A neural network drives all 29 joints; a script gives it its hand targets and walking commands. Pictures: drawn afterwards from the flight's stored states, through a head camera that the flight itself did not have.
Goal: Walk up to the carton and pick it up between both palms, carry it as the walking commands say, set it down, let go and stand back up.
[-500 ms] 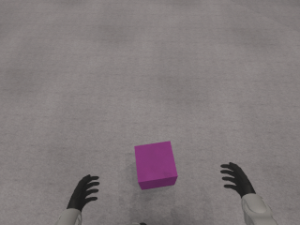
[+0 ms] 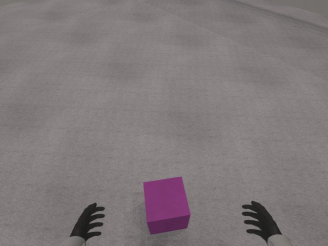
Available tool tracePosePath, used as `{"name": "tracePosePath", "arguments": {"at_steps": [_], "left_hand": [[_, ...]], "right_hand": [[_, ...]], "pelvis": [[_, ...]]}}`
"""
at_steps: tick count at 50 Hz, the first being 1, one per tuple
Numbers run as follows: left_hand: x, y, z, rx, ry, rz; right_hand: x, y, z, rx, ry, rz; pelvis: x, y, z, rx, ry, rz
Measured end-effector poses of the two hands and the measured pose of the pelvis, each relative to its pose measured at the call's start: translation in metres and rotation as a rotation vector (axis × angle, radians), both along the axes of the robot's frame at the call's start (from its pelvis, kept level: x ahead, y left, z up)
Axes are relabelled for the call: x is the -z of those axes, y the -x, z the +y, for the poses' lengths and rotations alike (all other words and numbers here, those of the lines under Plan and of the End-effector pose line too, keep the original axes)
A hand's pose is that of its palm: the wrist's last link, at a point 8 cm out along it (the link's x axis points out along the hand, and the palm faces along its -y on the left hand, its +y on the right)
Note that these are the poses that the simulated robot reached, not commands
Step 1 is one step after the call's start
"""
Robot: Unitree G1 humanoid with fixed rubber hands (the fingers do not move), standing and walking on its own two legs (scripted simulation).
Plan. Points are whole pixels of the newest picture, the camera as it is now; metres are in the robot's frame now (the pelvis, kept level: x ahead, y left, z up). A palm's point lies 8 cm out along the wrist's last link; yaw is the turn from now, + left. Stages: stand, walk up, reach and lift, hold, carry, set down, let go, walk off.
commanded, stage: let go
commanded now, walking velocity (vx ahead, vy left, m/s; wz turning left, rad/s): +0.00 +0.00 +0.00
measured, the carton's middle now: (165, 206) +0.43 +0.02 -0.65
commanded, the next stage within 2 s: stand in 0.02 s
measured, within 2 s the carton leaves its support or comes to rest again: neither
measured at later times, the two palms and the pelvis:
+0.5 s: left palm out of the picture +0.15 +0.29 -0.10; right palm (293, 245) +0.14 -0.28 -0.08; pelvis +0.02 +0.01 +0.00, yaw -1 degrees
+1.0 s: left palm out of the picture +0.12 +0.31 -0.10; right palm out of the picture +0.11 -0.29 -0.08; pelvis +0.01 +0.01 +0.01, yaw -1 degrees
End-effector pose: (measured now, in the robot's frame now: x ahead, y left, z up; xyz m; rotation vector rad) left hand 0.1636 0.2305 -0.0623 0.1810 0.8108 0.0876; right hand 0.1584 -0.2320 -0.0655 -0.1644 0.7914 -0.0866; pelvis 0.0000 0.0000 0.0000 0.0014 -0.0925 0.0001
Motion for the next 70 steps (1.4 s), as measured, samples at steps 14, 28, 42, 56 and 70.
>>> {"name": "tracePosePath", "arguments": {"at_steps": [14,28,42,56,70], "left_hand": [[0.025,0.018,0.06,-0.027,-0.154,0.083],[0.034,0.014,0.066,-0.014,-0.161,0.142],[0.034,0.03,0.074,-0.026,-0.18,0.188],[0.037,0.055,0.079,-0.037,-0.185,0.243],[0.038,0.072,0.083,-0.046,-0.19,0.285]], "right_hand": [[0.008,0.022,-0.05,0.046,0.217,0.126],[0.014,0.021,-0.049,0.059,0.225,0.173],[0.018,0.035,-0.054,0.069,0.228,0.214],[0.02,0.058,-0.063,0.08,0.236,0.264],[0.022,0.073,-0.068,0.085,0.236,0.302]], "pelvis": [[0.001,-0.008,0.007,0.009,0.007,0.089],[-0.001,-0.019,0.013,0.016,0.005,0.084],[-0.004,-0.014,0.013,0.018,0.004,0.067],[-0.007,-0.003,0.012,0.018,0.004,0.056],[-0.008,0.004,0.011,0.018,0.004,0.051]]}}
